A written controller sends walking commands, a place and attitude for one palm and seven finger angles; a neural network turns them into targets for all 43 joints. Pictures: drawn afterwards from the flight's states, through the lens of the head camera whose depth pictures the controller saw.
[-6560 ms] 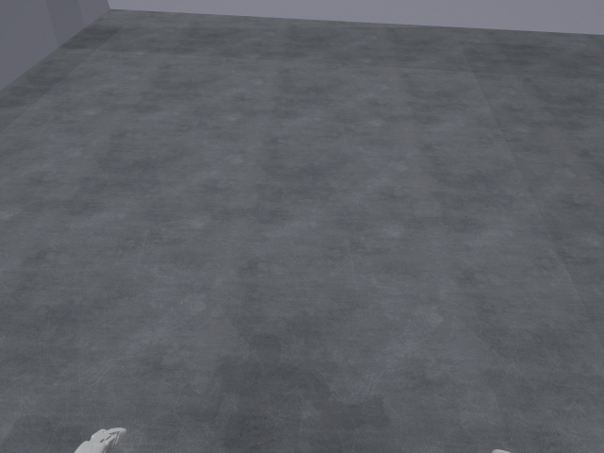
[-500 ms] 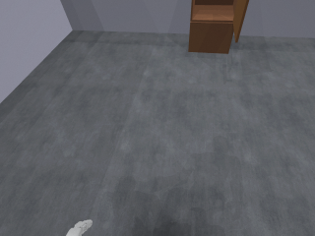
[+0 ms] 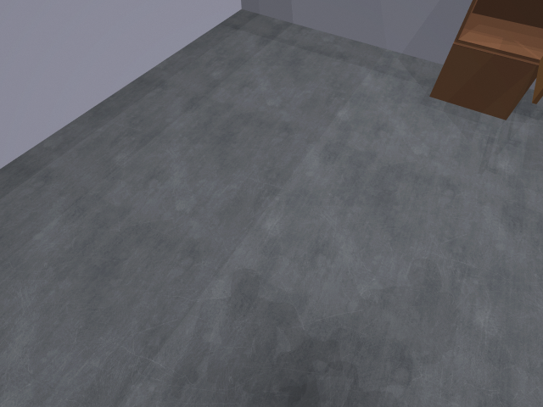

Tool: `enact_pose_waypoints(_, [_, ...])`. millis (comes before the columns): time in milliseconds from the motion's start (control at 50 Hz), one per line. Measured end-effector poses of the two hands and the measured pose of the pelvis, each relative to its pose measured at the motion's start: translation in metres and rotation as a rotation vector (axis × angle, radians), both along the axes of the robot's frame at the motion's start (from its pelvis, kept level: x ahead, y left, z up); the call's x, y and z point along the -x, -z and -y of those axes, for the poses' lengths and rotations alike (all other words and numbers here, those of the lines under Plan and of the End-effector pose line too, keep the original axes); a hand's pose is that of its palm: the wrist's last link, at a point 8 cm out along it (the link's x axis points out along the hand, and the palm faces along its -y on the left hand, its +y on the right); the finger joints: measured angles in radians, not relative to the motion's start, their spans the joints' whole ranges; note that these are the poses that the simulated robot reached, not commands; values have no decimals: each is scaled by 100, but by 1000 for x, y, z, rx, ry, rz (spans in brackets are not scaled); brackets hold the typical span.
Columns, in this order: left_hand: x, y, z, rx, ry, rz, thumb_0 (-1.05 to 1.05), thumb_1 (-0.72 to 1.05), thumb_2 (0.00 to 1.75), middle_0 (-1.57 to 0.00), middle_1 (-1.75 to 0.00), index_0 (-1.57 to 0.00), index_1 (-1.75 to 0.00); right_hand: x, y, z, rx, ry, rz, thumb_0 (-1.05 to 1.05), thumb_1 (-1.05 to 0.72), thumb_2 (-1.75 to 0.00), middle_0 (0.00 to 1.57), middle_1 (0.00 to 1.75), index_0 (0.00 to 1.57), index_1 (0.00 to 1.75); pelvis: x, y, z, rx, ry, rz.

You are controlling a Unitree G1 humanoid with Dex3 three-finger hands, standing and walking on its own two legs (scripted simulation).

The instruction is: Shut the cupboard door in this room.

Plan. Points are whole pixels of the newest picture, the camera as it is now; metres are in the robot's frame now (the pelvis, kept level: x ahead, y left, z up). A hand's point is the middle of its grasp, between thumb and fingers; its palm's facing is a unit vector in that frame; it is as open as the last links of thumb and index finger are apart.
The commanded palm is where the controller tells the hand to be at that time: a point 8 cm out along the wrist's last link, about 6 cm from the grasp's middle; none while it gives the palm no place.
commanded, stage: turn or walk to find it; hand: left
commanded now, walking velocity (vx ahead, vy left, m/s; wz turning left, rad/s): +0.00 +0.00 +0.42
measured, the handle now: out of the picture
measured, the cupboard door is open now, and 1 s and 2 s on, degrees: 90 90 90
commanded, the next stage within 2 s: none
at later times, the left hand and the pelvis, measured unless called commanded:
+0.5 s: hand out of the picture +0.08 +0.20 -0.14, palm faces +0.17 -0.94 -0.30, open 7.4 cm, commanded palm none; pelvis -0.01 -0.02 +0.00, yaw +11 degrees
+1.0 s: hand out of the picture -0.10 +0.18 -0.18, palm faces +0.47 -0.85 -0.25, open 7.4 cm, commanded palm none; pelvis -0.03 -0.02 -0.01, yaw +26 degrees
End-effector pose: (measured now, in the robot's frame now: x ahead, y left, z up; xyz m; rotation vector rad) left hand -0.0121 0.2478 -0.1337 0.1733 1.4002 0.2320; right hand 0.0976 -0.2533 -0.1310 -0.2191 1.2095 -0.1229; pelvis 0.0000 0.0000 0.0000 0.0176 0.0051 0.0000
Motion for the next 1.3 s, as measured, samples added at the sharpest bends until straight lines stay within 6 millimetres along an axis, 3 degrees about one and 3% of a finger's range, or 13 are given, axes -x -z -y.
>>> enact_pose_waypoints(100, [10, 13, -26, 4, -54, -17, 1, 90, 90, -20, -30, -21, -30, -27, -11, -31, 12, -77, 84, 1, -91, -89, 20, 30, 20, 30, 2, 4, -15, 7, -33, 10])
enact_pose_waypoints(260, [-28, -6, -35, -7, -60, 128, 1, 91, 90, -20, -30, -20, -30, -17, -16, -46, -9, -102, 67, 1, -91, -89, 20, 30, 20, 30, 5, -8, -19, 18, -89, 17])
enact_pose_waypoints(360, [-54, -16, -26, -33, -47, 199, 0, 90, 90, -20, -30, -20, -30, 3, -5, -35, -32, -91, 13, 1, -91, -89, 20, 30, 20, 30, 7, -7, -8, 7, -125, 10])
enact_pose_waypoints(440, [-70, -24, -9, -58, -37, 252, 0, 90, 90, -20, -30, -20, -30, 22, 11, -15, -49, -83, -51, 1, -91, -89, 20, 30, 20, 30, 8, -3, 9, -6, -158, 1])
enact_pose_waypoints(500, [-72, -28, 8, -82, -35, 287, 0, 90, 90, -20, -30, -20, -30, 31, 25, 4, -61, -78, -93, 1, -91, -89, 20, 30, 20, 30, 8, 3, 23, -5, -187, 5])
enact_pose_waypoints(640, [-34, -40, 38, -84, -123, 257, 0, 90, 90, -20, -30, -21, -30, 27, 20, 30, -54, -133, -148, 1, -91, -89, 20, 30, 20, 30, 8, -9, 41, -38, -266, 17])
enact_pose_waypoints(780, [16, -31, 51, -64, -237, 186, 0, 91, 90, -20, -30, -21, -30, 7, 12, 32, -24, -219, -162, 1, -91, -89, 20, 30, 20, 30, 10, -11, 46, -33, -337, 17])
enact_pose_waypoints(880, [59, -19, 49, -43, -318, 121, 0, 91, 90, -20, -30, -21, -30, -22, 7, 10, -4, -306, -126, 1, -91, -89, 20, 30, 20, 30, 15, -8, 39, -23, -384, 14])
enact_pose_waypoints(1040, [129, 16, 27, 1, -456, 37, 0, 90, 90, -20, -30, -21, -30, -71, -5, -61, 12, -463, 47, 1, -91, -89, 20, 30, 20, 30, 31, 7, 11, 5, -456, 21])
enact_pose_waypoints(1100, [137, 14, 19, 6, -476, 22, 1, 90, 90, -20, -30, -20, -30, -75, -16, -78, 9, -492, 88, 1, -91, -89, 20, 30, 20, 30, 35, 2, 6, 14, -466, 31])
enact_pose_waypoints(1180, [132, 4, 10, 0, -488, 71, 1, 91, 90, -20, -30, -20, -30, -70, -22, -90, 2, -517, 90, 1, -91, -89, 20, 30, 20, 30, 40, -6, 2, 25, -495, 35])
enact_pose_waypoints(1300, [113, -8, 4, -37, -489, 150, 1, 91, 90, -20, -30, -20, -30, -56, -17, -87, -21, -525, 49, 1, -91, -89, 20, 30, 20, 30, 43, -9, 8, 21, -535, 27])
